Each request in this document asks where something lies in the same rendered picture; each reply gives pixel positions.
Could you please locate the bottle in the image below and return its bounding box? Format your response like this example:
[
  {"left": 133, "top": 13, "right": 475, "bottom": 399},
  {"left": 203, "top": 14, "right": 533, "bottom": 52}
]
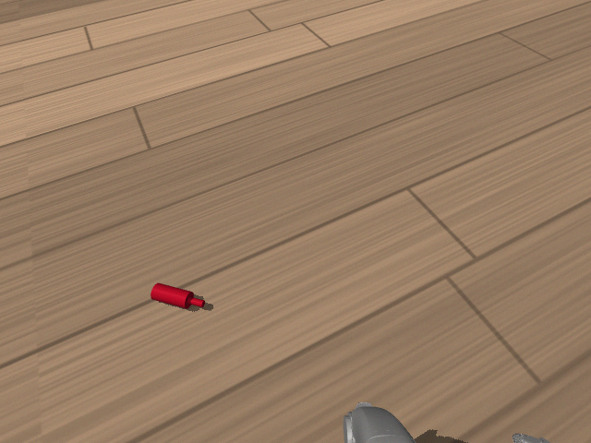
[{"left": 151, "top": 283, "right": 205, "bottom": 309}]

